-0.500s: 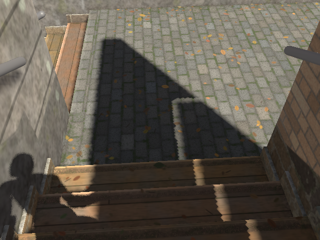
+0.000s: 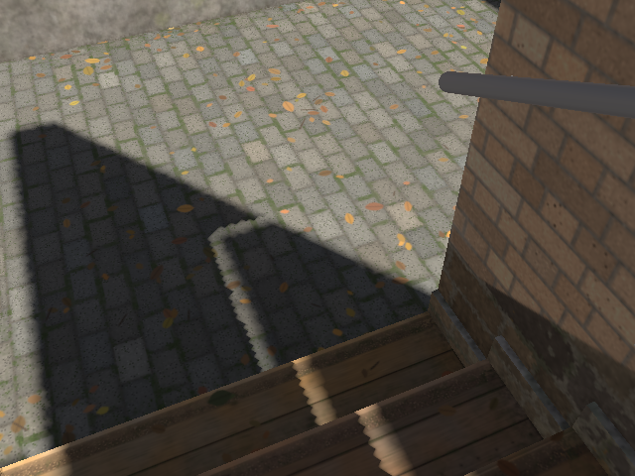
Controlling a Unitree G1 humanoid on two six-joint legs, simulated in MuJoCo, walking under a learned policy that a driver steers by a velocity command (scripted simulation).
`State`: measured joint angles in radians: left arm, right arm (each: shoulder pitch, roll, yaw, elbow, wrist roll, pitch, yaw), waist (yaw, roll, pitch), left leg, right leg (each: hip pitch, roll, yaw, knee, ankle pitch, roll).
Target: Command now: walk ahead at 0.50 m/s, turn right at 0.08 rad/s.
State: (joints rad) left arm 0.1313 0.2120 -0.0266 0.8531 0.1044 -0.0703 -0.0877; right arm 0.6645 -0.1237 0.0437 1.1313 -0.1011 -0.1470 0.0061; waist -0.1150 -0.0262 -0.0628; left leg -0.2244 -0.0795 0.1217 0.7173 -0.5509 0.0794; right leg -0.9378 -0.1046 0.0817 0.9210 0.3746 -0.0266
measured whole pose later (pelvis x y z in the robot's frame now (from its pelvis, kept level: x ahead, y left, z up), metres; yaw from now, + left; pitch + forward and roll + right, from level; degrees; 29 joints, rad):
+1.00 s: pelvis +0.59 +0.09 -0.29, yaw +25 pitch +0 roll +2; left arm 0.19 0.22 0.03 0.92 0.09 -0.10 -0.02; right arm 0.43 -0.20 -0.04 1.09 -0.06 -0.10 0.06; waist -0.04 -0.03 0.01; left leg -0.25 -0.08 0.01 0.58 -0.33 0.09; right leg -0.64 -0.12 0.03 1.33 -0.41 -0.05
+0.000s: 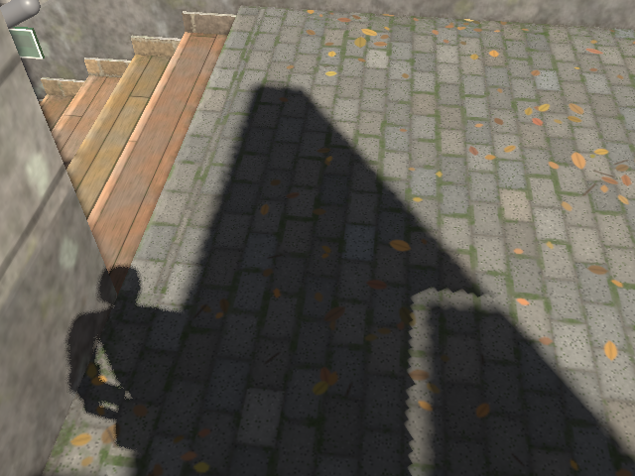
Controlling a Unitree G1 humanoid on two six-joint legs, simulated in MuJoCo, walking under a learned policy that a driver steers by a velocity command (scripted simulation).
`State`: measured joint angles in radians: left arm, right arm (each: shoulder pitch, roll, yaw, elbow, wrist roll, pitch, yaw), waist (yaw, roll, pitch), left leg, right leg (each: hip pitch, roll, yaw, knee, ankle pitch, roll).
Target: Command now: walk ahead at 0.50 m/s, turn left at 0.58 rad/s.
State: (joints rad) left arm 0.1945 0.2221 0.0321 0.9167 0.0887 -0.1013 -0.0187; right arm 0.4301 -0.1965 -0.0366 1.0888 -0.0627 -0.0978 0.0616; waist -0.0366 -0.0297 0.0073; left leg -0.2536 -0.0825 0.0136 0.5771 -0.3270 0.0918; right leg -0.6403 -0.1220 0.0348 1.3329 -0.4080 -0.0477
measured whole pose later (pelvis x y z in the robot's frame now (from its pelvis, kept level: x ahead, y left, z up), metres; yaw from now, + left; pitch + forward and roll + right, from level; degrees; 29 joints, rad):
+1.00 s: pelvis +0.56 +0.01 -0.31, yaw +8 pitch +3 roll +0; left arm 0.27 0.16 0.03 0.90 -0.04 0.00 0.06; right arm 0.16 -0.20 0.00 1.00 -0.02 -0.02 0.00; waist 0.06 0.00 0.02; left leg -0.40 -0.01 0.09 0.48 -0.14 0.06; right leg -0.74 -0.07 0.10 1.56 -0.52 0.09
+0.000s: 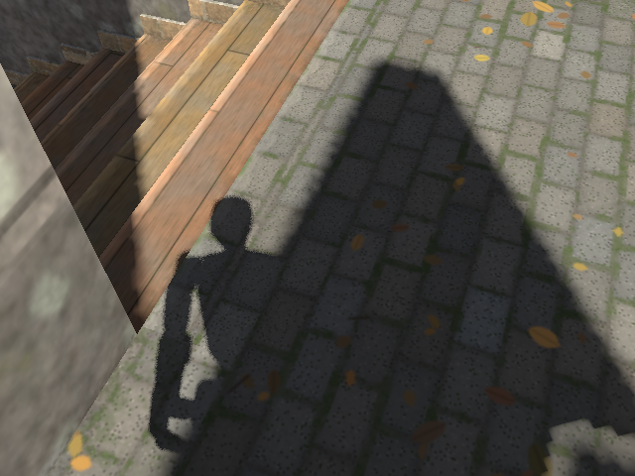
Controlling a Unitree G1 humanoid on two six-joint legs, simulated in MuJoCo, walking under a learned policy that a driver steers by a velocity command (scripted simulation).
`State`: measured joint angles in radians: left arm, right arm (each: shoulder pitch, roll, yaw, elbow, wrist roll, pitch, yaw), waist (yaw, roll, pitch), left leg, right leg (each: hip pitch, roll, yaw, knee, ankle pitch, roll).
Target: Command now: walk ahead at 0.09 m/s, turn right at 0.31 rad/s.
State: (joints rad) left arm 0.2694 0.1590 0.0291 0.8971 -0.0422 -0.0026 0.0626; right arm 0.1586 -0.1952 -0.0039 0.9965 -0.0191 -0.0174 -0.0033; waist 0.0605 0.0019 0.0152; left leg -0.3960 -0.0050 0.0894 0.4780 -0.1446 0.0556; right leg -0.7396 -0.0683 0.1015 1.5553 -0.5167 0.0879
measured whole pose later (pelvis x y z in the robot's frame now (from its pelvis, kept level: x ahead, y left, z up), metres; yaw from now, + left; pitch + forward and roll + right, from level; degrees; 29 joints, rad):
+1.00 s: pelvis +0.42 -0.18 +0.01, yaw -30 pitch +3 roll +2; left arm 0.19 0.26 0.10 0.72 -0.01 -0.07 0.03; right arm 0.29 -0.24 -0.08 0.90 0.01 -0.09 0.02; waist -0.05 -0.04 0.00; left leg -0.18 -0.08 0.01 0.29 -0.18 0.06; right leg -0.67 -0.08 0.07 1.02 -0.25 -0.03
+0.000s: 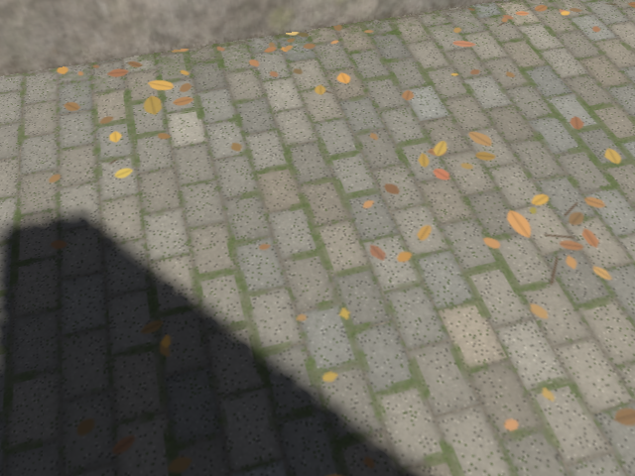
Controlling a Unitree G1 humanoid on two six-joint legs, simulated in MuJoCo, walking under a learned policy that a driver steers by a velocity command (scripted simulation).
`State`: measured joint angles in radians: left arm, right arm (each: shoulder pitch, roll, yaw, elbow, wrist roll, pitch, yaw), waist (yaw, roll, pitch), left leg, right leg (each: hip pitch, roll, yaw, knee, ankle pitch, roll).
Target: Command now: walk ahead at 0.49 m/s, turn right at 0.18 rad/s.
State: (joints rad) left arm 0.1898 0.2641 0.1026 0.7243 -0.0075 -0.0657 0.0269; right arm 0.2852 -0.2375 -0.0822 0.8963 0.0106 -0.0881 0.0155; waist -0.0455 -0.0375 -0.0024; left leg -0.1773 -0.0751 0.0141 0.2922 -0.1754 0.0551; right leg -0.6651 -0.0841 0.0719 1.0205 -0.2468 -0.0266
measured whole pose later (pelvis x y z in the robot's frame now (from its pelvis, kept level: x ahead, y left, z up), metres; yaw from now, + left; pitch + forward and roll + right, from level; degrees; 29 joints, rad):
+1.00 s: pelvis +0.44 +0.05 -0.01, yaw +26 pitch +4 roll -2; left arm 0.07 0.30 0.07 0.71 0.02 -0.03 0.06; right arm 0.18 -0.29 -0.08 0.69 0.01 0.01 -0.01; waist -0.03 -0.02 0.06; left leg -0.40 -0.11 -0.09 0.45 -0.10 0.09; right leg -0.67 -0.05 0.09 1.03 -0.34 0.08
